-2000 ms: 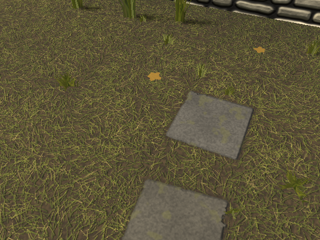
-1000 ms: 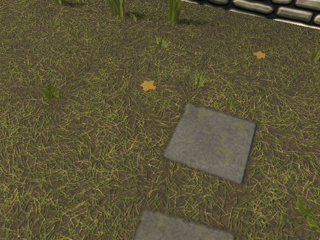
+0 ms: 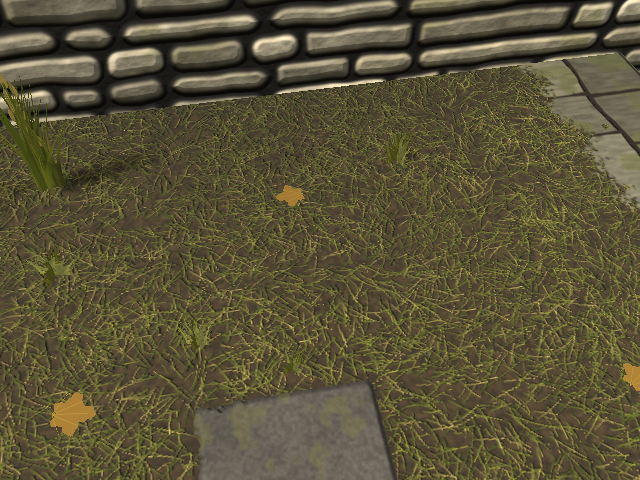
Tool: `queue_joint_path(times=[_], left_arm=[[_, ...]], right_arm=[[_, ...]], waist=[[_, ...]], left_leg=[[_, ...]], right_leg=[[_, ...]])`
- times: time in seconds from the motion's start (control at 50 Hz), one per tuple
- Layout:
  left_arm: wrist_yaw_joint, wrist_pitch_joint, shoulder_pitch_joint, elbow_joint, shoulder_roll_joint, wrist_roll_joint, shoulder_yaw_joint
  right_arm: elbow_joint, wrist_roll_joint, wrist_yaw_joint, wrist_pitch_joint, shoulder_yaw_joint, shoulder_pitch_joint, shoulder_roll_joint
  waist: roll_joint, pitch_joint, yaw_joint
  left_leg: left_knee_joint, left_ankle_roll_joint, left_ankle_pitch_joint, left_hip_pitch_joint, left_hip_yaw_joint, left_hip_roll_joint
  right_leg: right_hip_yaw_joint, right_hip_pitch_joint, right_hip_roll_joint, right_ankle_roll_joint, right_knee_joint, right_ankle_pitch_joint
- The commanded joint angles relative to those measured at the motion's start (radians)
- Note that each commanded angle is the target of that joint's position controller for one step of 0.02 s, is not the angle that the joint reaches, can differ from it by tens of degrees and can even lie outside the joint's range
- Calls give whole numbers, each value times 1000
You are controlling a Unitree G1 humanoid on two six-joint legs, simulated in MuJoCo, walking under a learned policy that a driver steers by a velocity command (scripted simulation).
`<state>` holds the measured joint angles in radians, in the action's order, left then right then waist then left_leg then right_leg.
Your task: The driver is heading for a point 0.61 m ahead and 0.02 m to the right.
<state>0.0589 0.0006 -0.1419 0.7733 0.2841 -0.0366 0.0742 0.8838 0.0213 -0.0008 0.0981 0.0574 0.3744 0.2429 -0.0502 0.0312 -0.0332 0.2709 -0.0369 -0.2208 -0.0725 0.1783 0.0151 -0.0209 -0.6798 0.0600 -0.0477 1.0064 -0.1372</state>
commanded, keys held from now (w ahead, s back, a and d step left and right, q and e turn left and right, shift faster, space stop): w+e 0.36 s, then w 0.06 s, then w+q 0.28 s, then no key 0.30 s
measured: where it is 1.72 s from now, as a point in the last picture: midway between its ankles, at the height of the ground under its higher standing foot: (382, 437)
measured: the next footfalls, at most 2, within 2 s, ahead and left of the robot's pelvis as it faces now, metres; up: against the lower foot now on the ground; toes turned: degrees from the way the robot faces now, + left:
right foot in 0.20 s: +0.25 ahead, -0.12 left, +0.00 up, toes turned -12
left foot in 0.78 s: +0.60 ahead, -0.05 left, +0.00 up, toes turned -8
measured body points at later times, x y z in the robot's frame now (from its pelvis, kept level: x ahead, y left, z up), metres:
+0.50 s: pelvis +0.26 -0.08 +0.00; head +0.28 -0.10 +0.45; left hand +0.37 +0.18 -0.12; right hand +0.33 -0.36 -0.12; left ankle +0.40 +0.06 -0.67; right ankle +0.22 -0.11 -0.75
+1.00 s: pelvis +0.51 -0.09 +0.00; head +0.55 -0.08 +0.44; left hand +0.63 +0.14 -0.14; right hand +0.54 -0.35 -0.13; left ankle +0.56 -0.04 -0.75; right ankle +0.49 -0.23 -0.67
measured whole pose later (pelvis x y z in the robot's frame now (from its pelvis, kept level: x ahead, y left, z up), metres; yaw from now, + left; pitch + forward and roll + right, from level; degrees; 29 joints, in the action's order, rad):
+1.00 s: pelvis +0.51 -0.09 +0.00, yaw -9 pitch +0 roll +0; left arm -0.01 -0.03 -0.23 0.85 0.24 -0.03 0.02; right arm 0.85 0.01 -0.01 0.06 0.02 0.26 0.22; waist -0.02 0.08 0.01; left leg 0.35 -0.11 -0.12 -0.23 0.06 0.08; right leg -0.04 -0.50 0.02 0.00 1.04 -0.34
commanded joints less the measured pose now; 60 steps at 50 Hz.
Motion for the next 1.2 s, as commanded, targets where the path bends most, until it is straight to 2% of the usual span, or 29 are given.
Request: queue_joint_path(times=[0.02,0.1,0.14,0.18,0.2,0.22,0.24,0.26,0.28,0.32,0.36,0.4,0.54,0.66,0.7,0.72,0.74,0.76,0.78,0.8,0.82,0.84,0.86,0.88,0.9,0.94,1.02,1.14,1.2], left_arm=[[17,-12,76,-89,-9,3,-18],[26,-13,180,-138,2,-3,-23],[22,-13,182,-149,13,-10,-18],[10,-17,78,-127,38,-16,-4],[0,-26,-68,-83,58,-22,11],[-18,-32,-237,-37,128,-32,38],[-32,-30,-216,-54,248,-15,63],[-42,-17,-277,-72,238,9,64],[-51,-14,-236,-47,208,14,56],[-57,-27,-148,-47,129,25,34],[-54,-43,-109,-56,96,34,20],[-50,-61,-138,-40,99,36,19],[-49,-84,-275,26,95,32,5],[-69,-89,-333,73,92,9,-8],[-79,-90,-306,80,100,4,-11],[-84,-90,-301,87,104,4,-14],[-89,-89,-301,98,111,2,-14],[-90,-85,-289,103,123,6,-13],[-91,-91,-257,90,123,26,-18],[-84,-98,-342,50,29,66,-41],[-87,-88,-388,81,80,54,-25],[-88,-80,-314,70,76,39,-28],[-84,-81,-257,60,61,30,-37],[-79,-71,-229,63,58,21,-36],[-73,-52,-233,64,55,7,-35],[-63,-23,-277,85,22,3,-40],[-67,-8,-252,100,-7,10,-48],[-89,8,-138,115,3,17,-50],[-101,-1,-158,142,-14,13,-58]], right_arm=[[-60,-1,0,17,17,-31,104],[-37,-2,11,2,28,33,142],[-24,1,17,-14,32,54,162],[-16,1,23,-33,37,65,194],[-23,-4,24,-42,36,56,199],[-53,-1,21,-45,29,53,178],[-138,-4,-3,-39,4,75,60],[-163,6,-5,-31,20,-48,143],[-188,-7,-10,-22,17,-119,131],[-167,4,-6,-19,10,-93,119],[-156,29,-10,-55,10,-41,114],[-155,30,-19,-76,7,-42,94],[-199,11,-33,-78,-1,-250,81],[-242,4,-49,-67,-13,-383,68],[-239,5,-49,-64,-12,-355,71],[-225,10,-42,-62,-10,-311,74],[-196,14,-33,-55,-4,-219,86],[-152,21,-23,-42,3,-82,99],[-111,40,-13,-27,11,62,126],[-95,58,-4,-23,43,148,259],[-82,-10,-15,-30,42,159,233],[-96,-35,-16,-31,35,55,204],[-107,-31,-14,-32,14,-35,129],[-109,-25,-10,-36,-4,-85,78],[-102,-27,-5,-38,-13,-103,61],[-88,-13,-5,-31,-16,-107,77],[-62,-6,-5,-29,-19,-115,97],[-21,3,4,-59,-24,-75,92],[-9,-5,16,-71,-30,-99,81]], waist=[[137,28,17],[136,51,-14],[144,38,-8],[160,-39,41],[132,-124,106],[45,-239,175],[-204,-309,99],[-55,-338,169],[-11,-195,143],[51,-68,55],[32,-73,3],[37,-68,-6],[3,4,73],[9,72,112],[-1,59,83],[-14,35,63],[-26,-15,27],[-28,-79,-34],[-6,-161,-109],[235,-316,-74],[174,-447,-46],[100,-328,-17],[72,-187,1],[45,-99,25],[58,-60,51],[78,-73,81],[129,-95,91],[151,-65,32],[116,-22,56]], left_leg=[[-120,-101,336,-31,-69,-243],[-90,-85,409,68,-17,-282],[-2,-73,616,131,20,-294],[218,-64,889,166,55,-296],[422,-47,857,105,80,-281],[709,-14,565,-101,85,-257],[1044,47,-328,-562,47,-74],[1139,49,-321,-673,-162,-38],[1114,38,-197,-733,-192,-90],[948,41,-114,-615,-195,-142],[890,62,-118,-509,-198,-146],[836,73,-78,-509,-178,-138],[571,49,196,-628,-151,-135],[391,-16,192,-637,-127,-65],[335,-51,129,-544,-98,-18],[322,-68,86,-465,-70,19],[305,-84,56,-369,-57,60],[224,-103,117,-229,-68,75],[177,-141,315,19,-154,-15],[265,-301,871,378,-551,-368],[234,-395,1233,427,-741,-453],[195,-361,1160,287,-597,-409],[134,-315,1011,152,-499,-358],[80,-266,893,39,-427,-304],[37,-233,851,-56,-371,-260],[13,-214,898,-158,-288,-221],[15,-179,874,-169,-201,-172],[8,-164,461,-166,-267,-194],[54,-138,258,-204,-311,-190]], right_leg=[[40,23,11,-1,-163,118],[111,70,-7,-38,-325,55],[146,119,-48,-70,-374,-43],[173,263,-125,-114,-415,-138],[168,451,-162,-142,-488,-105],[-13,720,-46,-189,-529,-185],[-541,1017,260,-317,-591,-194],[-713,1019,290,-339,-693,-118],[-531,928,257,-317,-696,12],[-352,686,160,-251,-721,237],[-279,575,104,-240,-750,322],[-238,545,81,-239,-780,345],[-133,659,70,-137,-844,400],[-45,789,122,-115,-849,478],[2,807,130,-93,-788,683],[15,810,125,-79,-707,899],[18,822,118,-65,-583,1068],[24,801,100,-52,-408,1079],[41,644,65,-38,-189,848],[106,296,-99,19,255,59],[-21,204,-182,23,419,-408],[-87,181,-118,24,412,-326],[-71,146,-80,23,339,-293],[-55,157,-46,23,265,-274],[-42,210,-31,31,196,-252],[-12,317,-45,46,118,-209],[17,346,-35,62,-98,-123],[26,403,-29,58,-319,-108],[25,513,-31,34,-561,-50]])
